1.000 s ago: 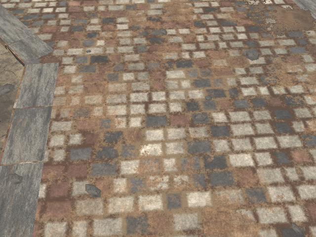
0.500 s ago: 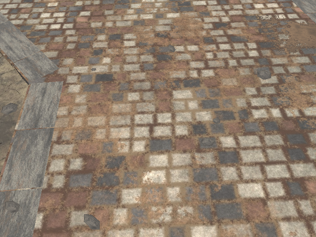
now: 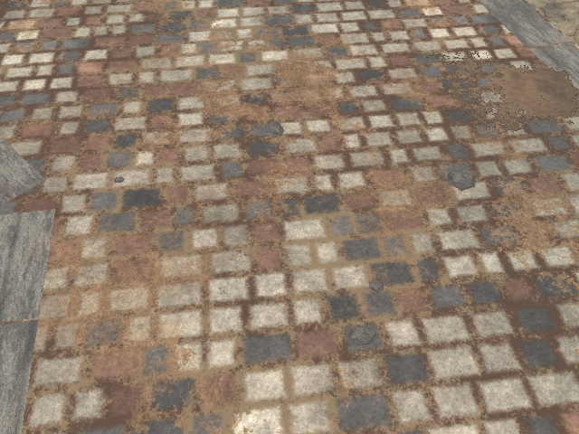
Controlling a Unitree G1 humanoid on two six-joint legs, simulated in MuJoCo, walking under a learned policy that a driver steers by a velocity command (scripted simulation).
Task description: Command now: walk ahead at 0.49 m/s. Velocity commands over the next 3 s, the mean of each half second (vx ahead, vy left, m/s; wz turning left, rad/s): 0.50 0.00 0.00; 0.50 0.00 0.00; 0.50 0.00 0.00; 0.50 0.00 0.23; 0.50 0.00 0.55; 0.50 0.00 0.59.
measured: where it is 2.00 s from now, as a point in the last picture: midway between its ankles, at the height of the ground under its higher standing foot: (302, 242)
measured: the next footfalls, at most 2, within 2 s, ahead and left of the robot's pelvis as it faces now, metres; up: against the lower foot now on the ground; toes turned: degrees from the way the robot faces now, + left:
right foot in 0.32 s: +0.34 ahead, -0.17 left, +0.00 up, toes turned -2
left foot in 0.88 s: +0.65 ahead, +0.07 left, +0.00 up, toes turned +3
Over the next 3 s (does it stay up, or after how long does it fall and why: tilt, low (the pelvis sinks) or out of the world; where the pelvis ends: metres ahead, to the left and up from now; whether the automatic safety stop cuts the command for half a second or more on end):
stays up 1.59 0.19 -0.02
